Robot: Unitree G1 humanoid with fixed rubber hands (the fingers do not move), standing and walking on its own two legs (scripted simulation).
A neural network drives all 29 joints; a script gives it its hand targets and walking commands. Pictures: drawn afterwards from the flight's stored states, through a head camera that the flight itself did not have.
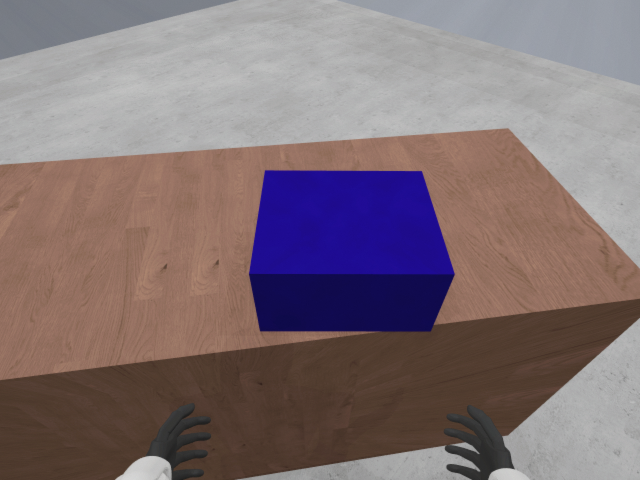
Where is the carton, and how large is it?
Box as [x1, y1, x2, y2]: [249, 170, 454, 331]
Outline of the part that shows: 265,170 249,271 260,330 430,331 454,273 421,171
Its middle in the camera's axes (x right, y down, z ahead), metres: +0.04 +0.01 +0.62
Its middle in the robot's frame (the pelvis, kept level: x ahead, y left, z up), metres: +0.45 -0.02 +0.02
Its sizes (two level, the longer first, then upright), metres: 0.264 0.222 0.141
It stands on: a pedestal, 0.72 m high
